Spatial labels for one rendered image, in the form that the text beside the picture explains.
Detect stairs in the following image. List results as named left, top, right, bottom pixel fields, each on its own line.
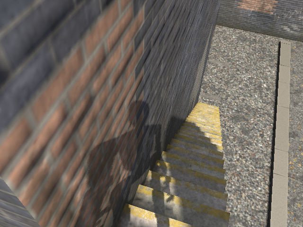
left=116, top=102, right=230, bottom=227

